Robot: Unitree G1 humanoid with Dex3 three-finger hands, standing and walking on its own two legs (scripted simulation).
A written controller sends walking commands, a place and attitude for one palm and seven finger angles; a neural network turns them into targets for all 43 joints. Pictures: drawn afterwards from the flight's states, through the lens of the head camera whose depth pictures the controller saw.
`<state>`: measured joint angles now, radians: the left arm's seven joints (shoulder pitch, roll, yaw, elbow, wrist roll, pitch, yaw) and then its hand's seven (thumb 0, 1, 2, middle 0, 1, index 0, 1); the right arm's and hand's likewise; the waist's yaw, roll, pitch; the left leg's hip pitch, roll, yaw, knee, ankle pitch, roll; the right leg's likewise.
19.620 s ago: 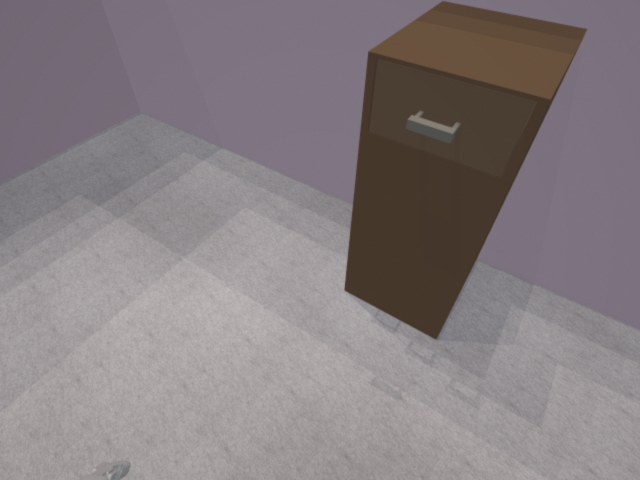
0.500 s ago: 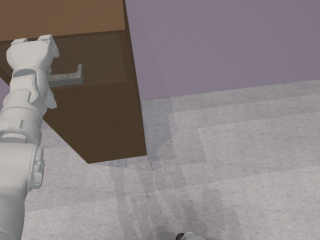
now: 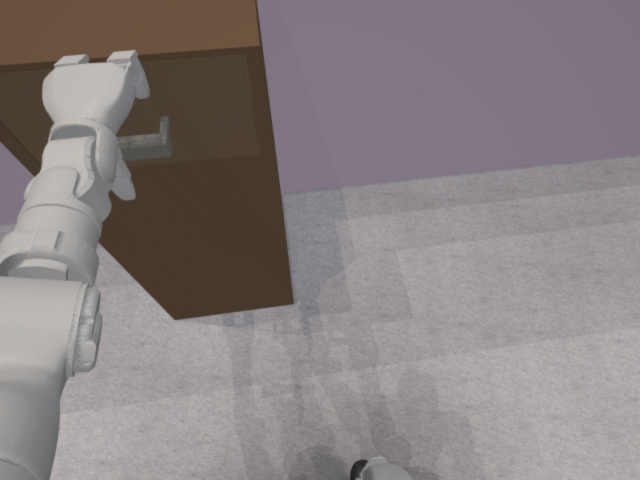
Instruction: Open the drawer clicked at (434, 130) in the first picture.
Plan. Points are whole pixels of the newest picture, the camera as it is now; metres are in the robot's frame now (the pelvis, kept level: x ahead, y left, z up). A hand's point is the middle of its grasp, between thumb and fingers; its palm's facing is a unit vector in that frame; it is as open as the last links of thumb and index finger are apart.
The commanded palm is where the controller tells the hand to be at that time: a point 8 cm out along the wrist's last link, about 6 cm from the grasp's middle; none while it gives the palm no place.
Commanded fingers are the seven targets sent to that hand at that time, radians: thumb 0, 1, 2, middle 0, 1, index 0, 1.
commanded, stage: re-aim the fingers above the handle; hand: left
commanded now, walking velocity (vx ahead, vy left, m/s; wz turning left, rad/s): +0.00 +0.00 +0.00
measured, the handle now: (132, 137) +0.57 +0.22 +0.06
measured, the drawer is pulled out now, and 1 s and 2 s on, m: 0.00 0.00 0.00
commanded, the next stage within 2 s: lower the fingers behind the handle in 0.76 s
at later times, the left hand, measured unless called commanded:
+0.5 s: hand (103, 143) +0.53 +0.23 +0.09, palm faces -0.01 -0.03 -1.00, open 13.8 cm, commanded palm +0.52 +0.24 +0.16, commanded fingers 0.00 -0.50 0.30 -0.30 -1.20 -0.30 -1.20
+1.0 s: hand (75, 146) +0.52 +0.26 +0.10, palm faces -0.13 +0.02 -0.99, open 13.7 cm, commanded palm +0.52 +0.25 +0.15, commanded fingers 0.00 -0.50 0.30 -0.30 -1.20 -0.30 -1.20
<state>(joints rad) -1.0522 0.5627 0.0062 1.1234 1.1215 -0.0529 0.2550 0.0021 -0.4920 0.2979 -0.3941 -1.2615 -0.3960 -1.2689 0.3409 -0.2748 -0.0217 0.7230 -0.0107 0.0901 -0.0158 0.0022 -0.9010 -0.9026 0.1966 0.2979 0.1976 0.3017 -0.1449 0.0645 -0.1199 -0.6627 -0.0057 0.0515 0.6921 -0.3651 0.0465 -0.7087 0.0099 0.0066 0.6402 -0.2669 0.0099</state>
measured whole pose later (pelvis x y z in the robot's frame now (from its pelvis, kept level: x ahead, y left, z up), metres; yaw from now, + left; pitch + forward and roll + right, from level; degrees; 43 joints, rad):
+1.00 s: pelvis +0.00 -0.01 +0.00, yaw +0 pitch +18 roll -1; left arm -1.08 0.68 -0.03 1.21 1.09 -0.09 0.08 0.00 -0.49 0.30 -0.32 -1.21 -0.34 -1.21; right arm 0.38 -0.26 -0.01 0.70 0.02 0.08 -0.06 0.00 -0.90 -0.90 0.20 0.30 0.20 0.30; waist -0.15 0.05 -0.10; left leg -0.63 0.00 0.04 0.66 -0.35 0.04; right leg -0.67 0.01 0.00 0.61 -0.25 0.00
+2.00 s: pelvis -0.01 -0.01 -0.02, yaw +1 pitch +24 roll -2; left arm -1.03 0.64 -0.02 1.18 1.12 -0.13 0.26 0.00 -0.49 0.30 -0.30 -1.21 -0.31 -1.20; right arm 0.42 -0.28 -0.04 0.75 -0.03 0.06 -0.03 0.00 -0.90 -0.90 0.20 0.30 0.20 0.30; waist -0.17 0.04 -0.13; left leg -0.84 0.01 0.01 0.84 -0.41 0.04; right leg -0.87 0.02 -0.03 0.76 -0.31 0.00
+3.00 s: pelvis +0.00 +0.00 -0.01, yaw +1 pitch +22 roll -2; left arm -0.99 0.60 -0.02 1.16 1.10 -0.07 0.24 0.00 0.26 0.62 -0.35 -1.26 -0.35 -1.28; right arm 0.39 -0.26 -0.04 0.74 -0.03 0.09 -0.01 0.00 -0.90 -0.90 0.20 0.30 0.20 0.30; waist -0.15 0.05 -0.13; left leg -0.78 0.01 0.02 0.81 -0.42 0.04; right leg -0.81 0.02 -0.02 0.73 -0.32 0.00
